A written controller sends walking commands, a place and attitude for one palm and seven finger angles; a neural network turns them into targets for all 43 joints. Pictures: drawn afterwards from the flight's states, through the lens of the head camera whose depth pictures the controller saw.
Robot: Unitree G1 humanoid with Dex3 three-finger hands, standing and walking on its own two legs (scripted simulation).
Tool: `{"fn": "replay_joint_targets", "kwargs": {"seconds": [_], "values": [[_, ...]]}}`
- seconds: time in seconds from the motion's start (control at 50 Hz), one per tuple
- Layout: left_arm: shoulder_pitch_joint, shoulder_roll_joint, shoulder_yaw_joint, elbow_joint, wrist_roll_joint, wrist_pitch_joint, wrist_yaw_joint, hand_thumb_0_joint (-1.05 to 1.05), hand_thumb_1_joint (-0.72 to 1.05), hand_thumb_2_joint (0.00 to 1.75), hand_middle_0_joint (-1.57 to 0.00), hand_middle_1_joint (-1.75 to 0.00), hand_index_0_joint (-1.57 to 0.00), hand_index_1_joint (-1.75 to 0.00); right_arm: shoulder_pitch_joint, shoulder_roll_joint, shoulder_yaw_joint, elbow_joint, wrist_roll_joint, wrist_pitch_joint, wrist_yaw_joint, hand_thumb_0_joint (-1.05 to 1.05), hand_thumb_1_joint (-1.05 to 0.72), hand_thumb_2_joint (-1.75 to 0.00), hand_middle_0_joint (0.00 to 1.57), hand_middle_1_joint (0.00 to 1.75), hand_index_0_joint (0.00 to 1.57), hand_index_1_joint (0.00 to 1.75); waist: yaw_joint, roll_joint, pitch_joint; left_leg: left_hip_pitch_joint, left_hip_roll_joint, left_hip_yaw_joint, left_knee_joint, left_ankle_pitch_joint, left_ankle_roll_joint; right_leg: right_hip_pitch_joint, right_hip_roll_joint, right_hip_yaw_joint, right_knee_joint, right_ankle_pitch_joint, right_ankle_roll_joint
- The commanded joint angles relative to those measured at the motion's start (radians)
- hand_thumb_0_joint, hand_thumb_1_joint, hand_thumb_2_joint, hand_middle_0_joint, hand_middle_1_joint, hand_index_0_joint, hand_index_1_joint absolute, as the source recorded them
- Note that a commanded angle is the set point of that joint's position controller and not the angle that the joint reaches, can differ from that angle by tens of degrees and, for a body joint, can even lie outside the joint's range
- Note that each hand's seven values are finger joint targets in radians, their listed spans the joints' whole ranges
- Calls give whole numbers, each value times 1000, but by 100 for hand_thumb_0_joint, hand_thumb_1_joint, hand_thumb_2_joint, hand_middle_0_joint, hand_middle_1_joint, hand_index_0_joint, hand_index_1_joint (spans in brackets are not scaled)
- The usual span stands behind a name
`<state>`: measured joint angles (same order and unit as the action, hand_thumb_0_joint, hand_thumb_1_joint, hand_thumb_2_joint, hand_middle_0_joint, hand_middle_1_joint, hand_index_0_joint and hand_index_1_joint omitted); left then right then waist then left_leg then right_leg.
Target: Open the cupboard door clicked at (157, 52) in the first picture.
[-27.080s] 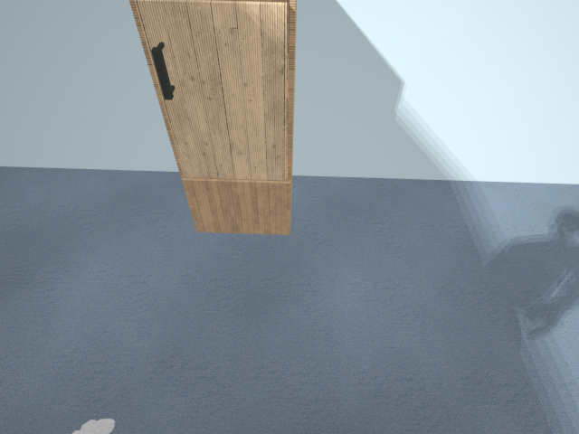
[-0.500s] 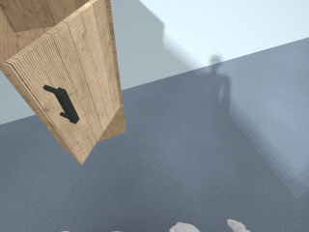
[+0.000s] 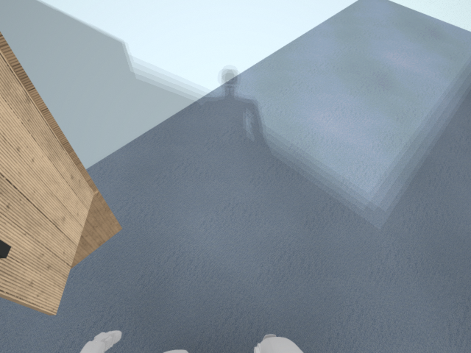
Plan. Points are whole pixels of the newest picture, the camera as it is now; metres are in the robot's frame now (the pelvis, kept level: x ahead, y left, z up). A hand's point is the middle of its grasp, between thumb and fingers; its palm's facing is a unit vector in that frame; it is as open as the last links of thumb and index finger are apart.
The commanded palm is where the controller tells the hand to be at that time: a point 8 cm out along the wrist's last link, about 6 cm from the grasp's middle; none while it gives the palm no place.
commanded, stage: walk to a spot facing it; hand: left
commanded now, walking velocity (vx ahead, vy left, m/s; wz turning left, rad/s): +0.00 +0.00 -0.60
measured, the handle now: out of the picture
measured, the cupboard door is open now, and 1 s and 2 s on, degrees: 43 43 43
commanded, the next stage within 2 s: turn to face it in 1.78 s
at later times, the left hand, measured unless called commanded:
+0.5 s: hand out of the picture +0.13 +0.15 -0.15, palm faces -0.24 -0.95 -0.21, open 7.4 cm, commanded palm none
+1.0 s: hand (268, 217) +0.42 -0.07 -0.15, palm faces -0.58 -0.78 -0.24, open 7.4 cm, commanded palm none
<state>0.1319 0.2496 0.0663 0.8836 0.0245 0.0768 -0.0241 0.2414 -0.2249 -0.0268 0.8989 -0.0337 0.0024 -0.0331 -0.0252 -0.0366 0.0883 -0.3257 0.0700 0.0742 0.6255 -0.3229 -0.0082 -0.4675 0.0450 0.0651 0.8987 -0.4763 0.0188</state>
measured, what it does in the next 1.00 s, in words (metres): walks ahead, turning right: right foot, then left foot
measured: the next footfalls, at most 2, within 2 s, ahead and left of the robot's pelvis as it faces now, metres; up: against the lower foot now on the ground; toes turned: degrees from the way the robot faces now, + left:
right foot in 0.22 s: +0.04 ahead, -0.15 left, +0.00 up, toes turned -12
left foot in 0.54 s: +0.15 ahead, +0.08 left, +0.00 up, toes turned -16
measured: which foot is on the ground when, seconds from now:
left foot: down 0.00-0.20, up 0.22-0.52, down 0.54-0.90, up 0.92-1.00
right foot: up 0.00-0.20, down 0.22-0.54, up 0.56-0.90, down 0.92-1.00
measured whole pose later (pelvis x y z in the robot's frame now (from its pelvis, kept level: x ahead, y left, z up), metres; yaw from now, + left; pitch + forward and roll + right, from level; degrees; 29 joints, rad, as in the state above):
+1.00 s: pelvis +0.17 -0.14 -0.01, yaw -34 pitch -1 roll +0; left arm 0.04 0.24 0.07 0.89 0.02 -0.04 -0.03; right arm 0.40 -0.21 -0.03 1.07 -0.02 0.01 -0.01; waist -0.07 0.01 0.12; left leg -0.34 0.16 0.08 1.17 -0.47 -0.06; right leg -0.40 -0.01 -0.11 0.67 -0.27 -0.07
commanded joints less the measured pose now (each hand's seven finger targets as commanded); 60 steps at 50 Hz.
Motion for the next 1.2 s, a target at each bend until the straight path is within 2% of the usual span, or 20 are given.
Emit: {"fn": "replay_joint_targets", "kwargs": {"seconds": [0.0, 0.14, 0.16, 0.18, 0.2, 0.3, 0.46, 0.48, 0.52, 0.54, 0.6, 0.66, 0.78, 0.84, 0.86, 0.88, 0.9, 0.94, 1.0, 1.18], "values": [[-61, 61, 26, -99, -6, -38, -17, 0, 90, 90, -20, -30, -20, -30, 48, -195, -50, -55, -8, -23, -16, 0, -90, -90, 20, 30, 20, 30, 8, 258, -91, 192, 272, -152, -248, 606, 135, -107, -74, -87, 173, -36, 29], [23, 62, 24, -76, -11, -51, -12, 0, 90, 90, -20, -30, -20, -30, 77, -209, -69, -32, 5, -6, -2, 0, -90, -90, 20, 30, 20, 30, 21, 241, -144, 177, 251, 20, -77, 545, 43, 241, -32, -178, -374, 213, -19], [93, 124, 37, -53, -4, -56, -4, 0, 90, 90, -20, -30, -20, -30, 58, -187, -69, -46, 15, -3, 3, 0, -90, -90, 20, 30, 20, 30, 53, 101, -151, 26, 209, 68, 52, 365, -9, 408, -109, -74, -464, 422, -53], [166, 238, 64, -31, 6, -64, 13, 0, 90, 90, -20, -30, -20, -30, 11, -93, -50, -96, 24, 2, 8, 0, -90, -90, 20, 30, 20, 30, 89, -284, -152, -245, 47, 161, 269, -216, -73, 544, -389, 301, -563, 627, -159], [221, 270, 67, -18, -12, -62, 23, 0, 90, 90, -20, -30, -20, -30, -38, -115, -42, -120, 22, 16, 3, 0, -90, -90, 20, 30, 20, 30, 140, -241, -147, -283, 27, 14, 429, -354, -64, 473, -466, 387, -597, 592, -249], [82, 158, 51, -41, 0, -79, 35, 0, 90, 90, -20, -30, -20, -30, -80, -90, -52, -83, 12, 12, 28, 0, -90, -90, 20, 30, 20, 30, 49, -123, -92, -231, 34, -47, 415, -105, -67, 307, -279, 238, -617, 234, -213], [74, 173, 60, -22, -1, -91, 8, 0, 90, 90, -20, -30, -20, -30, -16, -77, -52, -72, 15, -33, 32, 0, -90, -90, 20, 30, 20, 30, 5, -100, -73, 116, -59, 4, -77, 6, -47, 108, -193, 281, -582, -47, -182], [53, 140, 53, -31, -4, -90, 4, 0, 90, 90, -20, -30, -20, -30, 59, -106, -57, -42, 15, -43, 20, 0, -90, -90, 20, 30, 20, 30, -33, -32, -84, 305, -33, -12, -189, 2, -37, -29, -145, 245, -495, -57, -141], [-8, 43, 29, -99, -12, -95, -13, 0, 90, 90, -20, -30, -20, -30, 280, -281, -90, -5, -15, -56, -4, 0, -90, -90, 20, 30, 20, 30, -131, 403, -124, 488, 450, -600, -459, -406, 142, -353, 23, -55, 65, -154, -32], [-76, 76, 41, -129, -2, -104, -28, 0, 90, 90, -20, -30, -20, -30, 263, -285, -87, -10, -11, -57, -6, 0, -90, -90, 20, 30, 20, 30, -116, 207, -61, 376, 497, -634, -491, -393, 205, -370, -82, -7, 185, -85, -36], [-36, 39, 38, -63, 12, -98, -46, 0, 90, 90, -20, -30, -20, -30, 125, -149, -45, -26, -6, -75, 4, 0, -90, -90, 20, 30, 20, 30, -20, 210, 6, 252, 316, -275, -433, 2, 114, -326, -143, -45, 283, 137, -17], [-49, -2, 13, -51, 6, -84, -56, 0, 90, 90, -20, -30, -20, -30, 190, -128, -35, 16, -1, -86, -1, 0, -90, -90, 20, 30, 20, 30, -20, 211, -57, 338, 245, -36, -363, 404, 86, -283, -129, -112, 179, 214, -6], [-150, -3, 6, -66, 2, -73, -56, 0, 90, 90, -20, -30, -20, -30, 216, -137, -35, 53, -10, -73, 8, 0, -90, -90, 20, 30, 20, 30, -27, 208, -2, 233, 268, 83, -375, 339, 84, -63, -98, -196, -143, 246, -35], [-14, 45, 19, -26, 3, -85, -47, 0, 90, 90, -20, -30, -20, -30, 182, -162, -37, 56, -6, -65, 11, 0, -90, -90, 20, 30, 20, 30, 61, 167, -78, 202, 259, 138, -149, 563, 55, 225, -40, -235, -260, 211, -80], [164, 92, 34, 34, 6, -99, -38, 0, 90, 90, -20, -30, -20, -30, 157, -157, -32, 51, 4, -65, 16, 0, -90, -90, 20, 30, 20, 30, 145, 84, -160, 71, 207, 181, 89, 598, 20, 514, -29, -211, -315, 219, -115], [343, 223, 72, 79, 10, -111, -19, 0, 90, 90, -20, -30, -20, -30, 143, -94, -20, 18, 29, -69, 27, 0, -90, -90, 20, 30, 20, 30, 217, -191, -299, -229, 83, 221, 450, 185, -26, 813, -306, 185, -426, 130, -210], [383, 280, 80, 93, -18, -107, -2, 0, 90, 90, -20, -30, -20, -30, 69, -76, -23, -31, 37, -69, 23, 0, -90, -90, 20, 30, 20, 30, 210, -250, -292, -402, 3, 80, 705, -299, -35, 785, -500, 534, -608, 268, -298], [192, 205, 56, 46, -20, -102, 18, 0, 90, 90, -20, -30, -20, -30, 4, -87, -38, -15, 20, -59, 21, 0, -90, -90, 20, 30, 20, 30, 121, -120, -108, -437, 109, -67, 726, -128, -34, 472, -437, 394, -659, 84, -277], [32, 111, 27, 5, -2, -116, 25, 0, 90, 90, -20, -30, -20, -30, 122, -48, -38, 58, 1, -24, 31, 0, -90, -90, 20, 30, 20, 30, -4, -121, -81, -189, 114, -39, 491, -26, -47, 180, -304, 132, -699, 114, -209], [141, 107, 34, 84, -7, -143, 11, 0, 90, 90, -20, -30, -20, -30, -37, -21, -42, 4, 4, -53, 53, 0, -90, -90, 20, 30, 20, 30, 37, -62, -37, -125, 29, 13, 14, 115, -41, 307, -268, 116, -677, 189, -205]]}}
